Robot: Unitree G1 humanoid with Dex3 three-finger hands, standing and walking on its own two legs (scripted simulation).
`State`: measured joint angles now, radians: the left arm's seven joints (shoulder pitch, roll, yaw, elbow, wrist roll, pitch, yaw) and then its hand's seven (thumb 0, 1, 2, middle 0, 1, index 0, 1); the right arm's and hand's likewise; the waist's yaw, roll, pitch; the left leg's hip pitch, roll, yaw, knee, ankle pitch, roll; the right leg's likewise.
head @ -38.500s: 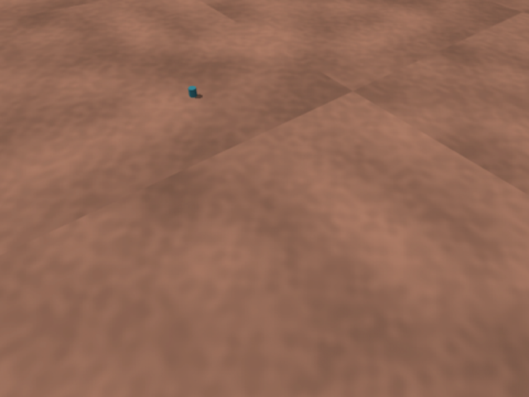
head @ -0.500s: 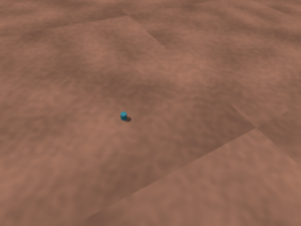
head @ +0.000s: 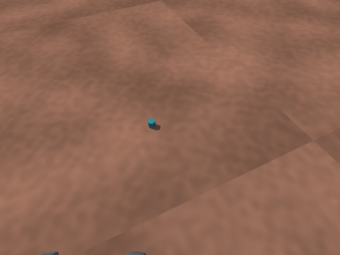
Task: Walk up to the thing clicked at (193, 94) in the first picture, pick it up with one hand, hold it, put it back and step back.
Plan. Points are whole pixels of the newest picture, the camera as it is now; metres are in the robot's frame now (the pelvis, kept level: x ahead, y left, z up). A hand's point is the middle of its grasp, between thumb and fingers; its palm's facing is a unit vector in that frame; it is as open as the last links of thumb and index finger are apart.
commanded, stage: step back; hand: left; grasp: from above
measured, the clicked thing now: (151, 123) +1.04 +0.20 -0.73
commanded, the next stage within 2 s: stand in 0.16 s
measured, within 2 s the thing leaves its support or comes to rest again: neither
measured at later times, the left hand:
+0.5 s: hand out of the picture +0.10 +0.27 -0.14, palm faces -0.05 -0.94 -0.33, open 7.4 cm
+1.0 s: hand out of the picture +0.10 +0.26 -0.13, palm faces -0.06 -0.93 -0.35, open 7.4 cm
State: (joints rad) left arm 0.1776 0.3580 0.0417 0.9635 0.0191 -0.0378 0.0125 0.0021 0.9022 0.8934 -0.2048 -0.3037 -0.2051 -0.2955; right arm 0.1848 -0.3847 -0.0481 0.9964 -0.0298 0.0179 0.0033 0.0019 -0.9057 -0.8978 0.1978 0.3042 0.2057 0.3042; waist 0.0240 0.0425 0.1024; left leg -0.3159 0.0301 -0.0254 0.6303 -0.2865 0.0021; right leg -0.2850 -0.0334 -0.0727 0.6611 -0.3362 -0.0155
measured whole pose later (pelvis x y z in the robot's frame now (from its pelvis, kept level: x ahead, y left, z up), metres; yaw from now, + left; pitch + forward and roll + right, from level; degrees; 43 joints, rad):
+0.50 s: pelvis +0.02 +0.02 +0.02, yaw -2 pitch -3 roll +0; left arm 0.10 0.35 -0.01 1.13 0.01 -0.03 -0.01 0.00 0.91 0.89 -0.20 -0.30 -0.20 -0.29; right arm 0.05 -0.34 0.00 1.09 -0.01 -0.02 0.02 0.00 -0.90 -0.90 0.20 0.30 0.21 0.30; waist 0.02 0.00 0.07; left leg -0.16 0.03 0.01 0.39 -0.19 -0.02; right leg -0.12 -0.03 -0.04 0.38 -0.21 0.02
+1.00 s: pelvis +0.01 +0.01 +0.03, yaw -2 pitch -2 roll +0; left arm 0.09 0.35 -0.01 1.15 0.01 -0.02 -0.01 0.00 0.91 0.89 -0.20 -0.30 -0.20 -0.29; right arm 0.10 -0.35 0.00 1.15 -0.02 -0.01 0.01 0.00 -0.90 -0.90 0.20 0.30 0.21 0.30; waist 0.00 0.01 0.05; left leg -0.14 0.04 0.01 0.32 -0.15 -0.03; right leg -0.11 -0.01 -0.04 0.33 -0.18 0.00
